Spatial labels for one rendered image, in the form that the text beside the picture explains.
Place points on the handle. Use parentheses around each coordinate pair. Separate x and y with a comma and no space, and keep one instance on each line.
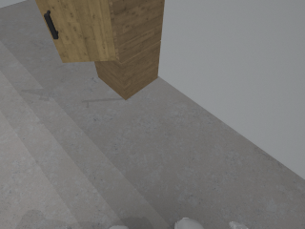
(53,31)

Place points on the right robot thigh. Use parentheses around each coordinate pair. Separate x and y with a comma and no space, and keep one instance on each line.
(188,224)

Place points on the cupboard door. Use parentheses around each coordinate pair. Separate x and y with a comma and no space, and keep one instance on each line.
(84,29)

